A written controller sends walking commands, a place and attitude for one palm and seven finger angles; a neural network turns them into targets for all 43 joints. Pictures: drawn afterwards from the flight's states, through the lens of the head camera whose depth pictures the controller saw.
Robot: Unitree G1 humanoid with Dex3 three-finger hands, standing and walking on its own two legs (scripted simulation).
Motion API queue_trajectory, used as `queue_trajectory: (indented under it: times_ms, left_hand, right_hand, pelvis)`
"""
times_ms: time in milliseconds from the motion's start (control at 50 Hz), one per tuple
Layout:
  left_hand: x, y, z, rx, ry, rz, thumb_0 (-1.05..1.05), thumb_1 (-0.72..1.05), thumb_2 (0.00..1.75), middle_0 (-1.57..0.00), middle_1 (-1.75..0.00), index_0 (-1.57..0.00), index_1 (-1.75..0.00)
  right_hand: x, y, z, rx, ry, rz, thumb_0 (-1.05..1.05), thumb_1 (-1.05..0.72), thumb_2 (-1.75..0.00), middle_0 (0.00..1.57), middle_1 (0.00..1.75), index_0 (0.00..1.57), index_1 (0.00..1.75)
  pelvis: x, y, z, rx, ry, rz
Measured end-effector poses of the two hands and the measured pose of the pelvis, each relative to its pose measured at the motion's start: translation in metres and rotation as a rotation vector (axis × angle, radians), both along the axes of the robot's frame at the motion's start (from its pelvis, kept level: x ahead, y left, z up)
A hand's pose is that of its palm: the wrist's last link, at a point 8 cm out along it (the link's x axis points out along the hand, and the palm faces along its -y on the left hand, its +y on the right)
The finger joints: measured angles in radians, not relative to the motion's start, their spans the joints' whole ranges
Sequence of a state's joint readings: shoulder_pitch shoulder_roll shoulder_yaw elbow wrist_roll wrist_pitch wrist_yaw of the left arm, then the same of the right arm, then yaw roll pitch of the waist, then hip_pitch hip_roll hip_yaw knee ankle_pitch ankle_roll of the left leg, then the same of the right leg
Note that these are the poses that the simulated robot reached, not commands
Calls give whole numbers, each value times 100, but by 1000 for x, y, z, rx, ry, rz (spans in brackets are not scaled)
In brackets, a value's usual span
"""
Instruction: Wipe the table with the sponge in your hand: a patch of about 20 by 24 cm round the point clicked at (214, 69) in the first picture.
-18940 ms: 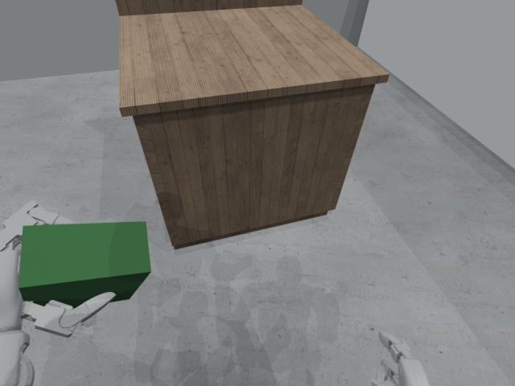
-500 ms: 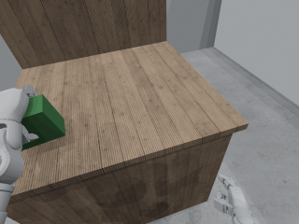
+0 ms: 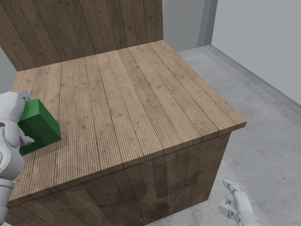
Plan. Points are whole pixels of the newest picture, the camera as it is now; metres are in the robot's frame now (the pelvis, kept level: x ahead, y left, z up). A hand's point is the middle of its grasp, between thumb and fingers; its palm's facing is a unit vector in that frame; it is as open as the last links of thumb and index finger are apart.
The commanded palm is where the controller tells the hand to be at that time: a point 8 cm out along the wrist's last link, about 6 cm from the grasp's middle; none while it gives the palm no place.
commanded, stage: move the sponge above the wiping area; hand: left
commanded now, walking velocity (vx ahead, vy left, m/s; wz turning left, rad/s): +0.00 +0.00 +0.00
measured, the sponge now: (27, 134) +0.27 +0.38 +0.13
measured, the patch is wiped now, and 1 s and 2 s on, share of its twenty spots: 0.05 0.05 0.05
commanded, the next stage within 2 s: lower the sponge onto the table in 1.58 s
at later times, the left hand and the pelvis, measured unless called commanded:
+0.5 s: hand (20, 134) +0.25 +0.37 +0.16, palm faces +0.06 -0.05 -1.00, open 10.1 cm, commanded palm +0.22 +0.34 +0.23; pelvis +0.00 +0.01 +0.00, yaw +1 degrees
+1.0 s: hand (33, 142) +0.25 +0.35 +0.13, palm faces -0.05 -0.08 -1.00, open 10.0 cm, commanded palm +0.22 +0.33 +0.23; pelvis +0.00 +0.01 +0.00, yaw +1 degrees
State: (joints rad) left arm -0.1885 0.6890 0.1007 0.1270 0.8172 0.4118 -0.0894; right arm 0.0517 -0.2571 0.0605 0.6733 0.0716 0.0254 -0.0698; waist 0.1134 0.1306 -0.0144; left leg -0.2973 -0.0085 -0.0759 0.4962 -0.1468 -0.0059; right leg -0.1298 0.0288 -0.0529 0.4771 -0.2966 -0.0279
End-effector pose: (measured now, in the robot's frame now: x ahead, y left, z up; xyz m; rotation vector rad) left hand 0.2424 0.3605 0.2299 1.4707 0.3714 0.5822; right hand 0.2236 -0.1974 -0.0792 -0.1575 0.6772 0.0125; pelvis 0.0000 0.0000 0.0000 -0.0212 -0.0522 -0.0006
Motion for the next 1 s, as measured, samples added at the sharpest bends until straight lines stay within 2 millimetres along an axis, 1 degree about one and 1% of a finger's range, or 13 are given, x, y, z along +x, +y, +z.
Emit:
queue_trajectory:
  times_ms: [60, 140, 220, 280, 400, 500, 580, 620, 700, 800, 860, 920, 1000]
  left_hand:
    - [-3, -4, -28, -41, 139, 0, 0, -49, 103, -72, -133, -73, -133]
    - [-4, -35, -62, -73, 252, -167, 0, -49, 103, -73, -133, -73, -134]
    - [-6, -60, -47, 1, 140, -352, 0, -48, 103, -73, -133, -73, -133]
    - [-6, -52, -22, 42, -5, -329, 0, -49, 103, -73, -133, -74, -133]
    - [-9, -4, 11, 29, -94, -60, 0, -49, 103, -73, -133, -74, -133]
    - [-15, -1, -20, -47, 83, -2, 0, -49, 103, -73, -134, -73, -134]
    - [-14, -33, -59, -88, 226, -156, 0, -49, 103, -73, -134, -74, -134]
    - [-14, -52, -60, -55, 207, -265, 0, -48, 103, -73, -133, -74, -134]
    - [-11, -63, -35, 26, 50, -365, 0, -49, 103, -74, -133, -74, -133]
    - [-5, -28, 7, 46, -120, -182, 0, -49, 104, -74, -133, -75, -133]
    - [-6, -6, 15, 25, -100, -57, 0, -48, 104, -74, -133, -74, -133]
    - [-10, -1, -1, -17, 2, 0, 0, -48, 104, -73, -134, -74, -134]
    - [-12, -21, -44, -73, 185, -73, 0, -48, 104, -73, -134, -74, -134]
  right_hand:
    - [1, -5, -2, -5, -3, -7, 2, -91, -90, 20, 30, 20, 30]
    - [3, -7, -2, -39, -13, -3, 2, -91, -90, 20, 30, 20, 30]
    - [4, -4, 3, -68, -30, 5, 2, -91, -90, 20, 30, 20, 30]
    - [5, 1, 4, -56, -23, 15, 2, -91, -90, 20, 30, 20, 30]
    - [10, 7, 3, -9, -6, 22, 2, -91, -90, 20, 30, 20, 30]
    - [15, 8, 4, 11, -30, 18, 2, -91, -90, 20, 30, 20, 30]
    - [17, 11, 6, -13, -48, 30, 2, -91, -90, 20, 30, 20, 30]
    - [17, 13, 9, -34, -61, 38, 2, -91, -90, 20, 30, 20, 30]
    - [14, 18, 11, -46, -60, 47, 2, -91, -90, 20, 30, 20, 30]
    - [11, 19, 7, -16, -23, 47, 2, -91, -90, 20, 30, 20, 30]
    - [9, 15, 6, 1, -14, 35, 2, -91, -90, 20, 30, 20, 30]
    - [7, 9, 4, 12, -18, 20, 2, -91, -90, 20, 30, 20, 30]
    - [7, 3, 1, -5, -24, 13, 2, -91, -90, 20, 30, 20, 30]
  pelvis:
    - [1, 2, -1, -1, 6, 7]
    - [3, 4, -2, 0, -1, 15]
    - [6, 3, -2, 0, -15, 10]
    - [7, 1, -1, -3, -25, 6]
    - [5, 2, 0, -1, -11, 2]
    - [4, 6, 0, -3, 4, 12]
    - [3, 9, -1, -3, -3, 19]
    - [3, 8, -2, -1, -10, 18]
    - [3, 5, -1, -3, -27, 11]
    - [0, 3, 0, -4, -28, 2]
    - [0, 2, 1, -3, -11, 3]
    - [0, 4, 0, -3, 0, 6]
    - [1, 6, -1, -3, 0, 14]
